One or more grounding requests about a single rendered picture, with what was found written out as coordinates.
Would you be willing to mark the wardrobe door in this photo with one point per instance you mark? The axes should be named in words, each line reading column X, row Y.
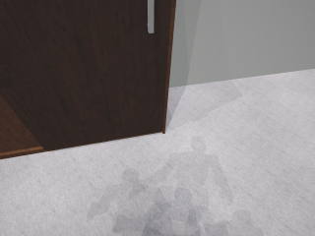
column 84, row 71
column 14, row 134

